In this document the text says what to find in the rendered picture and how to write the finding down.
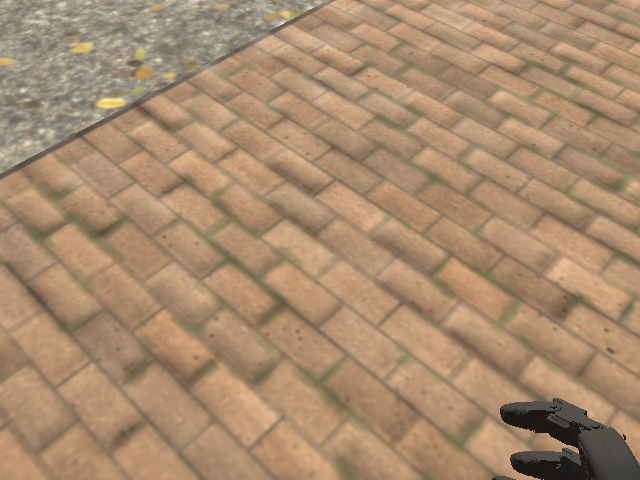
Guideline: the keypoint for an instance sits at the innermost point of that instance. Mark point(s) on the right robot hand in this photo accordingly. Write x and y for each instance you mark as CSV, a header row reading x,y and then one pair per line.
x,y
603,453

